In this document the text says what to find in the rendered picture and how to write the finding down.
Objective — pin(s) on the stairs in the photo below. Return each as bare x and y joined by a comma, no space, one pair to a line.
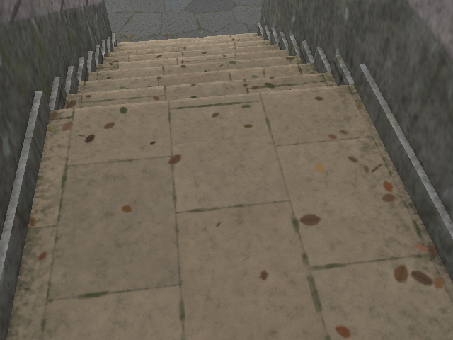
161,70

